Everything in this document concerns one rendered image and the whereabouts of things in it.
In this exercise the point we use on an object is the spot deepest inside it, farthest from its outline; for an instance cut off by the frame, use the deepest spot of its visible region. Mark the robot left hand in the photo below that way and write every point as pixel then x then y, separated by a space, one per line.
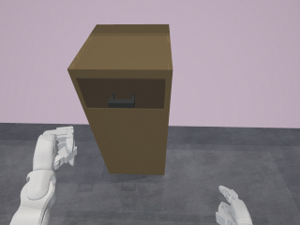
pixel 47 149

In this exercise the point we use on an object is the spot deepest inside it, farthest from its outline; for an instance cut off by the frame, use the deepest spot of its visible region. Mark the drawer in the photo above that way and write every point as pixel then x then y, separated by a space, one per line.
pixel 149 92

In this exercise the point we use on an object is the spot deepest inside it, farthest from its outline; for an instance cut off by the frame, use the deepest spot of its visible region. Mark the handle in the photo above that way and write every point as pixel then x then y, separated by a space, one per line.
pixel 121 102

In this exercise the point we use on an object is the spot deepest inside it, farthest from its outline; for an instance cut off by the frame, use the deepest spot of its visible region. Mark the robot left forearm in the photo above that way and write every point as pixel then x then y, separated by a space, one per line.
pixel 37 198

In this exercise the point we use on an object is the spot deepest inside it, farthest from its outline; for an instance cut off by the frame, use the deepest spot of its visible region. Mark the robot right hand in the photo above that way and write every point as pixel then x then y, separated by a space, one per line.
pixel 236 213

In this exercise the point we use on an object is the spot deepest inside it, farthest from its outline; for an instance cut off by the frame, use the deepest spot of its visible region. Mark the cabinet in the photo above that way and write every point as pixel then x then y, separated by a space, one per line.
pixel 130 140

